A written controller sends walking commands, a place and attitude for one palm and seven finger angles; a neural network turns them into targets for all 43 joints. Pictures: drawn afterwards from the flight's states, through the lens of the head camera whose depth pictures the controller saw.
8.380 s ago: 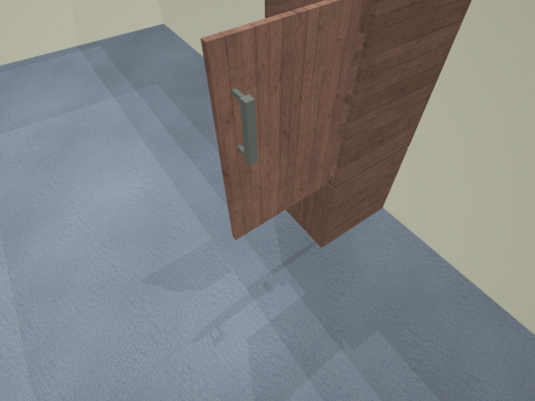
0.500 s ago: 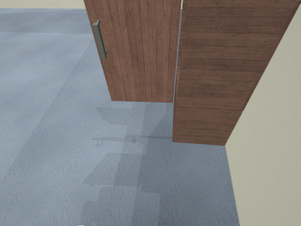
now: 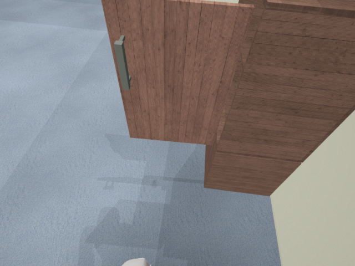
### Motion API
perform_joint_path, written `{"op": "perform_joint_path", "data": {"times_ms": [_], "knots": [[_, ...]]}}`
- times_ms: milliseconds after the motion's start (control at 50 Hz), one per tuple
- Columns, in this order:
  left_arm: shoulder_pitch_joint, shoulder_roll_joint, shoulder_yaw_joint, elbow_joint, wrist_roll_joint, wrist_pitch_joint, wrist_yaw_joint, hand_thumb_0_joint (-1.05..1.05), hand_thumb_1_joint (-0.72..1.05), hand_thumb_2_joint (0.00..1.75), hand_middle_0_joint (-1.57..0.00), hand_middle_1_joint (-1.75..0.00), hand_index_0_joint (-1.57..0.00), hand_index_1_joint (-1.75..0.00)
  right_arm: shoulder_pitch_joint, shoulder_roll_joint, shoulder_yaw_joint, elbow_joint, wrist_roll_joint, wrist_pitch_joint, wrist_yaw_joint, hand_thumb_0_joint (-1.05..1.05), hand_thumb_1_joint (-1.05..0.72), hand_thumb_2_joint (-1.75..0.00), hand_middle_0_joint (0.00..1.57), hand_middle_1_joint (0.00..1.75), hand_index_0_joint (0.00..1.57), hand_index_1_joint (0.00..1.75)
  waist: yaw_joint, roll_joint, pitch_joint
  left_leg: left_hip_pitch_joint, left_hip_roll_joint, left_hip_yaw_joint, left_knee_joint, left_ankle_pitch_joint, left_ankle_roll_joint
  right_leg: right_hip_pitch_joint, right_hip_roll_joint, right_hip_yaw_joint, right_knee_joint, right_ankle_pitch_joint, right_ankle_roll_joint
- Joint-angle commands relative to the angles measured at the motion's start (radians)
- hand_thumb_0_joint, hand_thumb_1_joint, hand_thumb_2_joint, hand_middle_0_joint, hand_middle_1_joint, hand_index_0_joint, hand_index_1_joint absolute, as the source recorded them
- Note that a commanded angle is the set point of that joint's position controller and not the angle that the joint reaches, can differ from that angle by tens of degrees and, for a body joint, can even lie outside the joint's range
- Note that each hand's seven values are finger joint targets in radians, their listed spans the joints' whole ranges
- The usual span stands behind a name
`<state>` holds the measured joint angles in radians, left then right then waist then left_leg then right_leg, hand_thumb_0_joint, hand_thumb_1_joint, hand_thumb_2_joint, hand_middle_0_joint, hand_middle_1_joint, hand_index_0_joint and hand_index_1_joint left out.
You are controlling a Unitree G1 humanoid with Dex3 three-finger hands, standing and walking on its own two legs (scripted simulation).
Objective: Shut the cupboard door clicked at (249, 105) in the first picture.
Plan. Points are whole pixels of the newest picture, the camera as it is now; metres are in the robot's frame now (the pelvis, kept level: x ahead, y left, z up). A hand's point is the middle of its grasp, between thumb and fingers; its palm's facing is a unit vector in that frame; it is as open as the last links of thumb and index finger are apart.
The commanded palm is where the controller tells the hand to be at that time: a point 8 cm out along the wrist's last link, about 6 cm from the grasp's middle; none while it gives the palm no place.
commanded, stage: take the last steps up to it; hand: left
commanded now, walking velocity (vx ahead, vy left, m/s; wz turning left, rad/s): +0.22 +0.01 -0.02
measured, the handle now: (124, 63) +0.63 +0.23 +0.08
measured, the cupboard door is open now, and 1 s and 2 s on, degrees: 92 92 92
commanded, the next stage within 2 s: come to a stop and stand still in 0.22 s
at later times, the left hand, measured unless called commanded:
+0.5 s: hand (114, 244) +0.18 +0.18 -0.16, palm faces +0.03 -0.98 -0.20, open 7.3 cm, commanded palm none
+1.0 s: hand (121, 232) +0.21 +0.17 -0.16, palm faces +0.03 -0.98 -0.21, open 7.4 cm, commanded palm none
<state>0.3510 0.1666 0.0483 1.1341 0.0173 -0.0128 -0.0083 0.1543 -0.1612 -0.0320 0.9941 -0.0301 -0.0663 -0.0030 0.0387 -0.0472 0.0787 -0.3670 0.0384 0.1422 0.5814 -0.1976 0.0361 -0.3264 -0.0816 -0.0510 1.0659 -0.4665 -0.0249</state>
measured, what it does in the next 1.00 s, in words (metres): walks ahead: right foot, then left foot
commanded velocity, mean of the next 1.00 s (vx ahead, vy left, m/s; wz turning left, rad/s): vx -0.06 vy -0.01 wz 0.00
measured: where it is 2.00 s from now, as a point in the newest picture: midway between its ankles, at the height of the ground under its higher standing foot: outside the picture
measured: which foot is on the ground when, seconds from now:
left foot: down 0.00-0.24, up 0.26-0.46, down 0.48-0.76, up 0.78-0.98, down 1.00-1.00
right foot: up 0.00-0.22, down 0.24-1.00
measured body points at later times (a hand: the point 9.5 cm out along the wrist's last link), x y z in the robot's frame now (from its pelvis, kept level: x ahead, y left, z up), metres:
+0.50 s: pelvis +0.16 +0.00 +0.01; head +0.19 +0.01 +0.46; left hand +0.18 +0.23 -0.15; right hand +0.18 -0.23 -0.15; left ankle +0.19 +0.12 -0.72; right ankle +0.12 -0.11 -0.72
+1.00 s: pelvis +0.16 -0.02 +0.01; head +0.19 -0.01 +0.46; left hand +0.21 +0.22 -0.14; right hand +0.23 -0.26 -0.14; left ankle +0.14 +0.10 -0.72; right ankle +0.14 -0.12 -0.72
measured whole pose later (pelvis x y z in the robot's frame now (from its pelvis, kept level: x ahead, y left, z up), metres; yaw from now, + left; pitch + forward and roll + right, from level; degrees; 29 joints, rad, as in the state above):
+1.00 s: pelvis +0.16 -0.02 +0.01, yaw +0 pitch +0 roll +0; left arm 0.20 0.18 0.02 1.01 0.01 0.01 0.03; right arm 0.15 -0.20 -0.04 1.02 0.00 0.04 -0.02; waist 0.01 0.00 0.06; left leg -0.24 0.01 0.03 0.57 -0.30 -0.02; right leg -0.22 0.01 -0.04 0.53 -0.30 -0.03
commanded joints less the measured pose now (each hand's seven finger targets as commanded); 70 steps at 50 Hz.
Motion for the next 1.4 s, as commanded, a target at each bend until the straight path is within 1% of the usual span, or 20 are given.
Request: {"op": "perform_joint_path", "data": {"times_ms": [0, 160, 220, 240, 340, 400, 460, 540, 680, 720, 740, 760, 880, 940, 1000, 1020, 1040, 1100, 1180, 1380], "knots": [[-0.045, 0.030, 0.013, -0.107, 0.009, -0.024, -0.009, 0.00, 0.90, 0.90, -0.20, -0.30, -0.20, -0.30, 0.146, -0.132, -0.028, 0.010, -0.003, 0.001, -0.022, 0.00, -0.90, -0.90, 0.20, 0.30, 0.20, 0.30, -0.041, 0.187, -0.058, 0.132, 0.288, -0.295, -0.394, -0.105, 0.126, -0.208, -0.056, 0.027, 0.033, 0.078, 0.004], [-0.008, 0.044, 0.017, -0.104, 0.013, -0.012, -0.006, 0.00, 0.90, 0.90, -0.20, -0.30, -0.20, -0.30, 0.099, -0.137, -0.031, 0.022, 0.000, 0.031, -0.008, 0.00, -0.90, -0.90, 0.20, 0.30, 0.20, 0.30, 0.010, 0.107, -0.035, -0.039, 0.180, -0.147, -0.302, -0.319, 0.071, 0.188, 0.031, -0.064, -0.485, 0.186, 0.018], [0.071, 0.213, 0.045, -0.091, 0.011, -0.024, 0.008, 0.00, 0.90, 0.90, -0.20, -0.30, -0.20, -0.30, 0.113, -0.060, -0.012, -0.007, 0.009, 0.034, 0.010, 0.00, -0.90, -0.90, 0.20, 0.30, 0.20, 0.30, 0.045, -0.222, -0.006, -0.231, -0.039, 0.035, 0.090, -0.357, -0.037, 0.305, -0.277, 0.392, -0.850, -0.070, -0.132], [0.080, 0.223, 0.049, -0.092, 0.005, -0.030, 0.015, 0.00, 0.90, 0.90, -0.20, -0.30, -0.20, -0.30, 0.083, -0.090, -0.020, -0.008, 0.007, 0.038, 0.008, 0.00, -0.90, -0.90, 0.20, 0.30, 0.20, 0.30, 0.060, -0.219, -0.013, -0.218, -0.008, -0.026, 0.282, -0.387, -0.036, 0.247, -0.339, 0.486, -0.926, -0.138, -0.205], [-0.049, 0.120, 0.020, -0.110, 0.005, -0.052, 0.028, 0.00, 0.90, 0.90, -0.20, -0.30, -0.20, -0.30, 0.103, -0.024, -0.001, 0.031, 0.016, 0.036, 0.000, 0.00, -0.90, -0.90, 0.20, 0.30, 0.20, 0.30, -0.025, -0.062, -0.078, -0.113, 0.026, -0.084, 0.190, -0.233, -0.071, 0.275, -0.217, 0.122, -0.759, 0.820, -0.160], [-0.083, 0.131, 0.011, -0.089, -0.008, -0.037, 0.039, 0.00, 0.90, 0.90, -0.20, -0.30, -0.20, -0.30, 0.169, -0.006, 0.013, 0.078, 0.021, 0.047, -0.011, 0.00, -0.90, -0.90, 0.20, 0.30, 0.20, 0.30, -0.049, -0.054, -0.137, 0.112, -0.030, -0.041, -0.124, 0.068, -0.087, 0.255, -0.123, 0.023, -0.606, 0.973, -0.079], [-0.050, 0.113, 0.004, -0.102, -0.017, -0.004, 0.054, 0.00, 0.90, 0.90, -0.20, -0.30, -0.20, -0.30, 0.177, -0.139, -0.016, 0.063, 0.018, 0.052, -0.027, 0.00, -0.90, -0.90, 0.20, 0.30, 0.20, 0.30, -0.039, 0.128, -0.178, 0.293, 0.179, -0.173, -0.104, 0.799, 0.011, 0.117, -0.042, -0.012, -0.527, 0.537, 0.025], [-0.087, 0.116, 0.015, -0.135, -0.017, 0.042, 0.050, 0.00, 0.90, 0.90, -0.20, -0.30, -0.20, -0.30, 0.170, -0.194, -0.037, 0.049, 0.013, 0.082, -0.052, 0.00, -0.90, -0.90, 0.20, 0.30, 0.20, 0.30, -0.064, 0.299, -0.112, 0.330, 0.310, -0.289, -0.155, 1.136, 0.146, -0.033, 0.049, 0.002, -0.261, -0.111, 0.039], [-0.041, 0.098, 0.030, -0.158, -0.009, 0.045, 0.038, 0.00, 0.90, 0.90, -0.20, -0.30, -0.20, -0.30, 0.034, -0.216, -0.064, -0.024, 0.008, 0.097, -0.047, 0.00, -0.90, -0.90, 0.20, 0.30, 0.20, 0.30, -0.016, 0.193, -0.185, 0.208, 0.240, -0.228, -0.095, 0.620, 0.099, 0.136, 0.071, 0.011, -0.477, 0.187, 0.016], [-0.029, 0.186, 0.039, -0.170, 0.013, 0.031, 0.043, 0.00, 0.90, 0.90, -0.20, -0.30, -0.20, -0.30, 0.030, -0.141, -0.057, -0.048, 0.021, 0.106, -0.035, 0.00, -0.90, -0.90, 0.20, 0.30, 0.20, 0.30, -0.014, -0.119, -0.148, 0.026, 0.051, -0.098, 0.076, 0.069, -0.024, 0.216, -0.133, 0.258, -0.692, 0.623, -0.048], [-0.068, 0.226, 0.034, -0.180, 0.011, 0.025, 0.038, 0.00, 0.90, 0.90, -0.20, -0.30, -0.20, -0.30, 0.029, -0.112, -0.051, -0.056, 0.025, 0.118, -0.022, 0.00, -0.90, -0.90, 0.20, 0.30, 0.20, 0.30, -0.016, -0.194, -0.101, 0.006, -0.050, -0.078, 0.256, -0.353, -0.064, 0.109, -0.294, 0.344, -0.767, 0.679, -0.154], [-0.097, 0.217, 0.030, -0.193, 0.011, 0.024, 0.039, 0.00, 0.90, 0.90, -0.20, -0.30, -0.20, -0.30, -0.007, -0.095, -0.051, -0.059, 0.021, 0.131, -0.020, 0.00, -0.90, -0.90, 0.20, 0.30, 0.20, 0.30, -0.011, -0.123, -0.069, 0.001, -0.049, -0.154, 0.387, -0.396, -0.057, 0.045, -0.274, 0.330, -0.764, 0.690, -0.189], [-0.121, 0.185, 0.020, -0.183, 0.007, 0.009, 0.048, 0.00, 0.90, 0.90, -0.20, -0.30, -0.20, -0.30, 0.011, -0.073, -0.026, -0.024, 0.027, 0.111, -0.018, 0.00, -0.90, -0.90, 0.20, 0.30, 0.20, 0.30, -0.029, -0.111, -0.117, 0.006, -0.035, -0.111, 0.197, -0.284, -0.074, 0.235, -0.163, 0.195, -0.655, 0.914, -0.165], [-0.127, 0.181, 0.015, -0.158, -0.006, 0.006, 0.045, 0.00, 0.90, 0.90, -0.20, -0.30, -0.20, -0.30, 0.081, -0.066, -0.014, 0.018, 0.025, 0.093, -0.021, 0.00, -0.90, -0.90, 0.20, 0.30, 0.20, 0.30, -0.057, -0.061, -0.118, 0.184, -0.029, -0.105, -0.158, -0.043, -0.067, 0.187, -0.123, 0.181, -0.609, 0.757, -0.097], [-0.095, 0.107, -0.005, -0.153, -0.010, 0.016, 0.039, 0.00, 0.90, 0.90, -0.20, -0.30, -0.20, -0.30, 0.049, -0.159, -0.016, 0.012, 0.013, 0.071, -0.025, 0.00, -0.90, -0.90, 0.20, 0.30, 0.20, 0.30, -0.012, 0.140, -0.100, 0.144, 0.193, -0.288, -0.233, 0.196, 0.038, 0.172, 0.005, 0.088, -0.623, 0.270, 0.016], [0.018, 0.117, -0.012, -0.123, 0.000, -0.005, 0.082, 0.00, 0.90, 0.90, -0.20, -0.30, -0.20, -0.30, -0.043, -0.178, -0.030, -0.056, 0.029, 0.063, -0.022, 0.00, -0.90, -0.90, 0.20, 0.30, 0.20, 0.30, 0.021, 0.102, -0.085, 0.152, 0.106, -0.134, 0.013, 0.162, -0.019, 0.121, -0.057, 0.127, -0.656, 0.541, 0.018], [-0.063, 0.175, -0.017, -0.165, -0.002, -0.015, 0.076, 0.00, 0.90, 0.90, -0.20, -0.30, -0.20, -0.30, 0.019, -0.096, -0.012, -0.082, 0.021, 0.068, -0.013, 0.00, -0.90, -0.90, 0.20, 0.30, 0.20, 0.30, -0.046, 0.097, -0.107, 0.120, 0.012, -0.138, 0.006, -0.069, -0.036, 0.101, -0.131, 0.263, -0.671, 0.489, -0.046], [-0.106, 0.154, -0.027, -0.186, -0.001, -0.013, 0.058, 0.00, 0.90, 0.90, -0.20, -0.30, -0.20, -0.30, 0.128, -0.092, 0.003, -0.064, 0.008, 0.045, -0.008, 0.00, -0.90, -0.90, 0.20, 0.30, 0.20, 0.30, -0.065, 0.295, -0.089, 0.162, 0.067, -0.203, -0.146, 0.087, -0.002, 0.040, -0.010, 0.129, -0.585, 0.259, -0.052], [-0.058, 0.116, -0.041, -0.150, -0.003, -0.003, 0.049, 0.00, 0.90, 0.90, -0.20, -0.30, -0.20, -0.30, 0.122, -0.129, 0.011, -0.080, 0.017, 0.038, -0.020, 0.00, -0.90, -0.90, 0.20, 0.30, 0.20, 0.30, -0.037, 0.087, -0.055, 0.117, 0.090, -0.234, -0.196, 0.066, 0.028, 0.106, 0.023, 0.091, -0.594, 0.233, -0.019], [-0.056, 0.133, -0.047, -0.108, -0.004, -0.002, 0.039, 0.00, 0.90, 0.90, -0.20, -0.30, -0.20, -0.30, 0.136, -0.155, 0.025, -0.013, 0.014, 0.030, -0.016, 0.00, -0.90, -0.90, 0.20, 0.30, 0.20, 0.30, -0.031, 0.050, -0.022, 0.128, 0.074, -0.227, -0.302, -0.089, 0.024, 0.107, 0.000, 0.116, -0.630, 0.231, -0.014]]}}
